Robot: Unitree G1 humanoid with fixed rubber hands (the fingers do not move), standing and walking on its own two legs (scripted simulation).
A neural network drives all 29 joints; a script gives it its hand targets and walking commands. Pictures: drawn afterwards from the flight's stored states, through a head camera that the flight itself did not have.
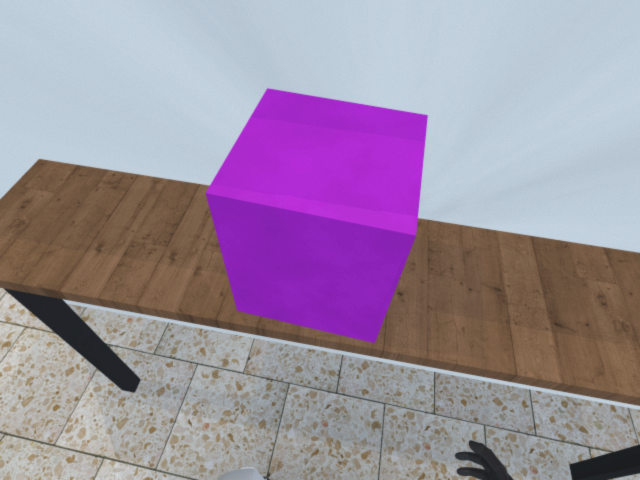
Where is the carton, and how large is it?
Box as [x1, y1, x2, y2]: [206, 88, 427, 342]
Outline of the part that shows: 267,88 206,191 206,196 237,310 374,342 415,236 427,115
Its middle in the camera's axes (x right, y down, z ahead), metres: +0.01 -0.02 +0.53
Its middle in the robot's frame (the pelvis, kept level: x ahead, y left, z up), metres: +0.43 -0.01 +0.06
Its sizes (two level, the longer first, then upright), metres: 0.210 0.200 0.250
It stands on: a table, 0.70 m high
